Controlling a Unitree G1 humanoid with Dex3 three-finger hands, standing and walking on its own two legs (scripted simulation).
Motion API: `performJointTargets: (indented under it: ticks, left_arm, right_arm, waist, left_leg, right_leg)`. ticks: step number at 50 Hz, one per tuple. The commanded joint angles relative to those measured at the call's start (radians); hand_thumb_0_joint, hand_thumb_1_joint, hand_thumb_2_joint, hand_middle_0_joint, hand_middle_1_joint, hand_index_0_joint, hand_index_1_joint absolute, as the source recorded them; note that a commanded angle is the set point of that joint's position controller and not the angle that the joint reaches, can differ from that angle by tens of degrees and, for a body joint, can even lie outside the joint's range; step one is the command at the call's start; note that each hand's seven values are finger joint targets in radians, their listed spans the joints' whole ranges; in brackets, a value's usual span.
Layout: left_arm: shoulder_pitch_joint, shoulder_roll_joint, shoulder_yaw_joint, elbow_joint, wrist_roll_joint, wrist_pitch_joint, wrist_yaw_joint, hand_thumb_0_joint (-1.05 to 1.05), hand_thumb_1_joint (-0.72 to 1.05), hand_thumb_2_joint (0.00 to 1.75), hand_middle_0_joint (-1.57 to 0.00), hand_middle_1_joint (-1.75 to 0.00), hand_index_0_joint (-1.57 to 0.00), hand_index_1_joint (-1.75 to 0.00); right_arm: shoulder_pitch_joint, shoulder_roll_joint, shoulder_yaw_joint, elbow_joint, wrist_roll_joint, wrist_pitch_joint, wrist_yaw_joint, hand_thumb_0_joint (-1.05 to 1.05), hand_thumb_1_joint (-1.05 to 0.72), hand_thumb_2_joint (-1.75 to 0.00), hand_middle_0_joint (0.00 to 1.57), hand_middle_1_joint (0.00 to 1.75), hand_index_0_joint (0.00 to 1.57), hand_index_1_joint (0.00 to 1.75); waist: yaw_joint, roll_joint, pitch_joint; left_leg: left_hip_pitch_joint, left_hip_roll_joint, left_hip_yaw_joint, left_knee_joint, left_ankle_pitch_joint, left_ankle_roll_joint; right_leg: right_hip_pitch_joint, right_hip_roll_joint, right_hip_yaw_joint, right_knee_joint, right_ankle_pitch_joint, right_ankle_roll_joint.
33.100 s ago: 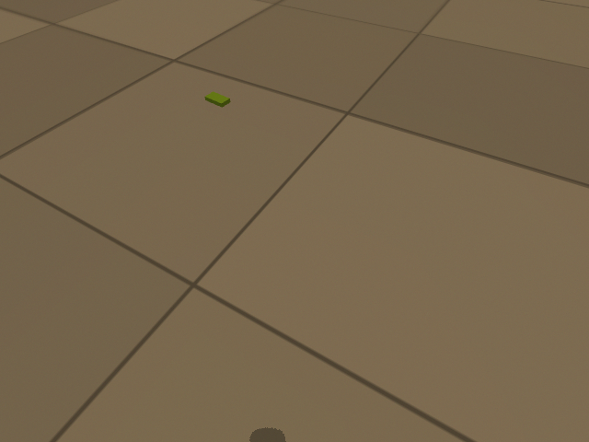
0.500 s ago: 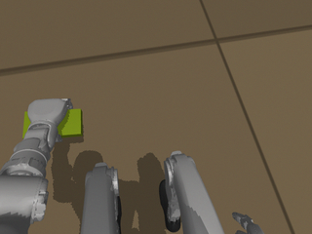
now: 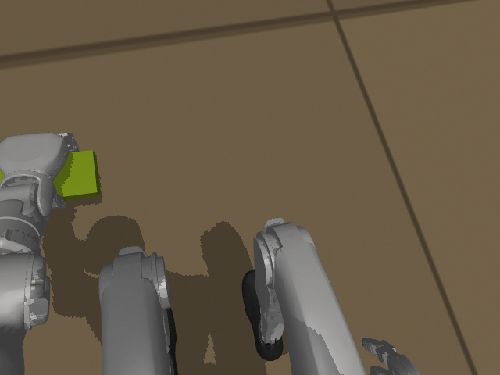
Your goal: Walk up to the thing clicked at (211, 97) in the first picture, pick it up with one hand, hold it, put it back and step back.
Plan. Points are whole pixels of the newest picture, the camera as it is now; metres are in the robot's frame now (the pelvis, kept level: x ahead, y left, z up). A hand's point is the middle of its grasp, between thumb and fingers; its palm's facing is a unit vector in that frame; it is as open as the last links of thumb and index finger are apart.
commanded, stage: crouch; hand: left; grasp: from above
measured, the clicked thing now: (49, 178) +0.46 +0.27 -0.22
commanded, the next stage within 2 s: lower in 0.36 s
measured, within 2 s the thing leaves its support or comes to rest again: rests again in 1.48 s
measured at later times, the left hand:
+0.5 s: hand (57, 172) +0.47 +0.26 -0.24, palm faces -0.48 -0.03 -0.88, open 10.5 cm
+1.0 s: hand (70, 175) +0.48 +0.26 -0.30, palm faces -0.47 -0.05 -0.88, open 10.5 cm
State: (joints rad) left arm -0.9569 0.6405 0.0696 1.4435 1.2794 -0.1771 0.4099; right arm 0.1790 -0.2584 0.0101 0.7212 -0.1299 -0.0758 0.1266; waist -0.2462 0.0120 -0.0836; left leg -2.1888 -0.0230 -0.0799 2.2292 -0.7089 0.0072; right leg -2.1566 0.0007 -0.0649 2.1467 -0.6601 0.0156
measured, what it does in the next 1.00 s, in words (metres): lowers itself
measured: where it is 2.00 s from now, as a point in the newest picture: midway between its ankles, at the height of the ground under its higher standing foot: (215, 346)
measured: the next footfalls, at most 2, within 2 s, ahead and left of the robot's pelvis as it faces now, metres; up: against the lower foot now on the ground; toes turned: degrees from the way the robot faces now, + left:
none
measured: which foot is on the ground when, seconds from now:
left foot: down 0.00-1.00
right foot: down 0.00-1.00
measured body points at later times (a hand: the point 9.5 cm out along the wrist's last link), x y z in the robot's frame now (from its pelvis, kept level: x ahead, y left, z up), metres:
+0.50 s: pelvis +0.00 +0.00 -0.04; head +0.27 +0.05 +0.31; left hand +0.50 +0.26 -0.19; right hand +0.02 -0.28 -0.14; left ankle +0.07 +0.11 -0.35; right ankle +0.10 -0.12 -0.35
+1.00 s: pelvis +0.00 +0.00 -0.07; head +0.29 +0.07 +0.27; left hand +0.50 +0.26 -0.25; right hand +0.02 -0.27 -0.15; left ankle +0.07 +0.11 -0.35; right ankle +0.10 -0.12 -0.35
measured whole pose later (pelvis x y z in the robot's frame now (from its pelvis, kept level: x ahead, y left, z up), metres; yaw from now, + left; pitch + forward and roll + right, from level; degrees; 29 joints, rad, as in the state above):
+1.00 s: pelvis +0.00 +0.00 -0.07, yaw -5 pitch +35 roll -11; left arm -1.05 0.83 0.12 1.60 1.34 -0.20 0.53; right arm 0.15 -0.30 0.14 0.70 -0.19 -0.12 0.19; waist -0.33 -0.05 0.06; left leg -2.36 -0.02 -0.15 2.48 -0.74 0.01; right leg -2.30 0.02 -0.13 2.33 -0.66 0.03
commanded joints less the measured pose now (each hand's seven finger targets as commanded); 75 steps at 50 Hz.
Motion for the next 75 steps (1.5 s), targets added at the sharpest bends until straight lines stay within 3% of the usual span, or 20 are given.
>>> performJointTargets:
  ticks: [1,7,16,21,24,29,36,44,50,52,56,57,61,63,68,69,70,71,72,75]
  left_arm:
    - [-0.401,0.277,0.039,-0.143,0.006,-0.020,0.069,0.00,0.68,0.76,-1.03,-0.63,-1.05,-0.62]
    - [-0.417,0.323,0.059,-0.091,0.018,-0.016,0.100,0.00,0.68,0.78,-1.05,-0.60,-1.05,-0.60]
    - [-0.428,0.380,0.059,-0.056,0.012,-0.016,0.087,0.00,0.70,0.74,-1.06,-0.61,-1.06,-0.60]
    - [-0.420,0.387,0.062,-0.071,0.006,-0.009,0.088,0.00,0.73,0.74,-1.08,-0.60,-1.09,-0.59]
    - [-0.403,0.367,0.051,-0.066,0.014,-0.010,0.080,0.00,0.71,0.77,-1.11,-0.55,-1.10,-0.56]
    - [-0.416,0.367,0.034,-0.030,0.006,-0.022,0.082,0.00,0.66,0.75,-1.08,-0.54,-1.06,-0.55]
    - [-0.448,0.432,0.065,-0.039,0.025,-0.046,0.108,0.00,0.72,0.72,-1.09,-0.57,-1.09,-0.57]
    - [-0.416,0.466,0.095,-0.052,0.032,-0.038,0.161,0.00,0.81,0.73,-1.14,-0.60,-1.15,-0.60]
    - [-0.433,0.431,0.056,0.057,0.041,-0.018,0.176,0.00,0.73,0.73,-1.09,-0.55,-1.09,-0.55]
    - [-0.429,0.455,0.060,0.041,0.031,-0.019,0.176,0.00,0.70,0.73,-1.07,-0.54,-1.07,-0.54]
    - [-0.416,0.477,0.070,0.092,0.034,-0.023,0.185,0.00,0.70,0.71,-1.05,-0.57,-1.06,-0.56]
    - [-0.430,0.517,0.095,0.078,0.036,-0.028,0.193,0.00,0.70,0.71,-1.05,-0.58,-1.06,-0.57]
    - [-0.423,0.523,0.087,0.121,0.049,-0.035,0.199,0.00,0.73,0.71,-1.06,-0.59,-1.07,-0.57]
    - [-0.412,0.571,0.111,0.126,0.055,-0.037,0.204,0.00,0.73,0.71,-1.06,-0.59,-1.07,-0.58]
    - [-0.443,0.559,0.080,0.124,0.060,-0.050,0.215,0.00,0.77,0.69,-1.07,-0.61,-1.10,-0.59]
    - [-0.431,0.592,0.106,0.137,0.060,-0.050,0.220,0.00,0.78,0.71,-1.09,-0.60,-1.10,-0.58]
    - [-0.444,0.589,0.093,0.137,0.064,-0.051,0.218,0.00,0.79,0.72,-1.09,-0.61,-1.11,-0.60]
    - [-0.428,0.613,0.115,0.122,0.060,-0.056,0.227,0.00,0.78,0.73,-1.09,-0.61,-1.10,-0.60]
    - [-0.436,0.580,0.086,0.141,0.062,-0.054,0.229,0.00,0.79,0.73,-1.10,-0.62,-1.12,-0.60]
    - [-0.435,0.579,0.077,0.132,0.060,-0.054,0.236,0.00,0.79,0.72,-1.09,-0.62,-1.11,-0.60]
  right_arm:
    - [0.230,-0.248,-0.067,-0.001,-0.008,-0.003,-0.003,0.00,-0.90,-0.90,0.20,0.30,0.20,0.30]
    - [0.238,-0.258,-0.050,0.007,-0.017,-0.007,-0.001,0.00,-0.90,-0.90,0.20,0.30,0.20,0.30]
    - [0.236,-0.278,-0.019,0.009,-0.024,-0.014,0.004,0.00,-0.90,-0.90,0.20,0.30,0.20,0.30]
    - [0.236,-0.285,-0.011,0.009,-0.023,-0.010,0.008,0.00,-0.90,-0.90,0.20,0.30,0.20,0.30]
    - [0.242,-0.287,-0.006,0.003,-0.025,-0.009,0.012,0.00,-0.90,-0.90,0.20,0.30,0.20,0.30]
    - [0.234,-0.291,0.008,0.005,-0.029,-0.008,0.018,0.00,-0.90,-0.90,0.20,0.30,0.20,0.30]
    - [0.242,-0.305,0.022,0.006,-0.045,-0.026,0.027,0.00,-0.90,-0.90,0.20,0.30,0.20,0.30]
    - [0.219,-0.320,0.028,-0.002,-0.054,-0.030,0.043,0.00,-0.90,-0.90,0.20,0.30,0.20,0.30]
    - [0.217,-0.341,0.054,0.005,-0.059,-0.046,0.058,0.00,-0.89,-0.89,0.20,0.30,0.20,0.30]
    - [0.211,-0.349,0.061,0.001,-0.056,-0.050,0.059,0.00,-0.89,-0.89,0.20,0.30,0.20,0.30]
    - [0.211,-0.358,0.077,-0.010,-0.061,-0.059,0.067,0.00,-0.89,-0.89,0.20,0.30,0.20,0.30]
    - [0.204,-0.365,0.077,-0.019,-0.062,-0.061,0.066,0.00,-0.89,-0.89,0.20,0.30,0.20,0.30]
    - [0.202,-0.377,0.095,-0.028,-0.073,-0.073,0.068,0.00,-0.89,-0.89,0.20,0.30,0.20,0.30]
    - [0.206,-0.382,0.100,-0.022,-0.075,-0.074,0.067,0.00,-0.89,-0.89,0.20,0.30,0.20,0.30]
    - [0.180,-0.392,0.120,-0.045,-0.083,-0.088,0.070,0.00,-0.89,-0.89,0.20,0.30,0.20,0.30]
    - [0.194,-0.407,0.117,-0.034,-0.087,-0.089,0.069,0.00,-0.89,-0.89,0.20,0.30,0.20,0.30]
    - [0.192,-0.406,0.120,-0.033,-0.088,-0.095,0.072,0.00,-0.89,-0.89,0.20,0.30,0.20,0.30]
    - [0.197,-0.410,0.119,-0.033,-0.091,-0.094,0.071,0.00,-0.89,-0.89,0.20,0.30,0.20,0.30]
    - [0.184,-0.403,0.130,-0.040,-0.093,-0.099,0.073,0.00,-0.89,-0.90,0.20,0.30,0.20,0.30]
    - [0.177,-0.410,0.133,-0.044,-0.096,-0.107,0.078,0.00,-0.89,-0.90,0.20,0.30,0.20,0.30]
  waist:
    - [-0.026,0.309,-0.729]
    - [-0.035,0.293,-0.732]
    - [-0.046,0.303,-0.696]
    - [-0.043,0.322,-0.699]
    - [-0.062,0.346,-0.672]
    - [-0.078,0.299,-0.630]
    - [-0.096,0.342,-0.632]
    - [-0.089,0.412,-0.665]
    - [-0.143,0.389,-0.554]
    - [-0.129,0.397,-0.595]
    - [-0.141,0.380,-0.571]
    - [-0.145,0.385,-0.582]
    - [-0.165,0.379,-0.518]
    - [-0.155,0.392,-0.527]
    - [-0.178,0.396,-0.496]
    - [-0.181,0.394,-0.498]
    - [-0.187,0.406,-0.480]
    - [-0.173,0.413,-0.509]
    - [-0.184,0.405,-0.489]
    - [-0.189,0.419,-0.483]
  left_leg:
    - [0.562,-0.004,0.029,-0.221,0.234,0.007]
    - [0.485,-0.010,0.047,-0.169,0.210,0.018]
    - [0.418,-0.005,0.044,-0.120,0.202,0.025]
    - [0.431,-0.002,0.032,-0.109,0.239,0.017]
    - [0.456,0.001,0.016,-0.109,0.257,0.007]
    - [0.371,0.000,0.027,-0.064,0.230,0.023]
    - [0.396,0.005,0.020,-0.025,0.262,0.015]
    - [0.419,0.011,0.011,-0.023,0.287,0.008]
    - [0.390,0.016,-0.016,0.001,0.277,0.006]
    - [0.414,0.018,-0.020,-0.001,0.302,0.007]
    - [0.389,0.019,-0.021,0.015,0.306,0.007]
    - [0.372,0.019,-0.015,0.023,0.307,0.010]
    - [0.340,0.020,-0.017,0.031,0.258,0.011]
    - [0.349,0.024,-0.020,0.029,0.254,0.010]
    - [0.330,0.027,-0.029,0.043,0.238,0.010]
    - [0.355,0.031,-0.039,0.042,0.252,0.006]
    - [0.348,0.032,-0.037,0.056,0.241,0.006]
    - [0.356,0.033,-0.036,0.051,0.267,0.006]
    - [0.347,0.032,-0.037,0.053,0.253,0.005]
    - [0.364,0.035,-0.046,0.050,0.250,0.003]
  right_leg:
    - [0.306,0.017,-0.048,-0.173,0.218,-0.058]
    - [0.308,0.019,-0.051,-0.149,0.212,-0.051]
    - [0.305,0.027,-0.067,-0.110,0.217,-0.048]
    - [0.288,0.032,-0.080,-0.080,0.248,-0.051]
    - [0.254,0.027,-0.089,-0.064,0.256,-0.053]
    - [0.280,0.038,-0.090,-0.065,0.253,-0.046]
    - [0.271,0.043,-0.104,-0.029,0.274,-0.046]
    - [0.283,0.049,-0.122,-0.002,0.302,-0.049]
    - [0.207,0.049,-0.142,0.021,0.290,-0.049]
    - [0.240,0.054,-0.145,0.017,0.309,-0.048]
    - [0.260,0.057,-0.151,0.026,0.322,-0.048]
    - [0.284,0.061,-0.149,0.022,0.329,-0.047]
    - [0.268,0.061,-0.159,0.018,0.288,-0.047]
    - [0.279,0.065,-0.158,0.021,0.284,-0.047]
    - [0.277,0.069,-0.171,0.018,0.273,-0.045]
    - [0.270,0.067,-0.178,0.025,0.282,-0.045]
    - [0.255,0.069,-0.175,0.029,0.274,-0.047]
    - [0.298,0.070,-0.176,0.018,0.295,-0.045]
    - [0.287,0.071,-0.177,0.025,0.288,-0.046]
    - [0.277,0.073,-0.187,0.023,0.288,-0.045]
